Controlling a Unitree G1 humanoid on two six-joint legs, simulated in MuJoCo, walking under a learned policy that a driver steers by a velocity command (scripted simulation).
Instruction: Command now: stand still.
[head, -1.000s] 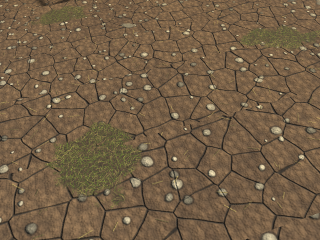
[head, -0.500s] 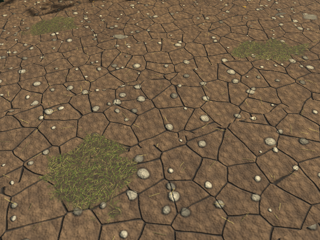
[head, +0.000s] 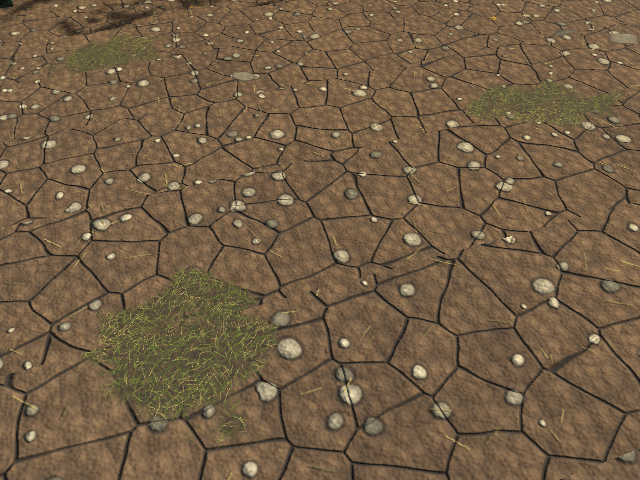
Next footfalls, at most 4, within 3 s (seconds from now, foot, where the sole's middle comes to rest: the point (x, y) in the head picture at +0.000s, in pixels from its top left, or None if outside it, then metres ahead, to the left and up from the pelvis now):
1.04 left None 0.17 0.13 -0.78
1.72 right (366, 461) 0.64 -0.09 -0.94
2.16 left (291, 370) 0.89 0.10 -0.94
2.66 right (360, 302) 1.11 -0.10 -0.94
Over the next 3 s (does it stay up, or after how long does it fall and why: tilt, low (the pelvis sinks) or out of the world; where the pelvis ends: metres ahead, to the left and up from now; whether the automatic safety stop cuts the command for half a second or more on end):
stays up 1.14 0.01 -0.17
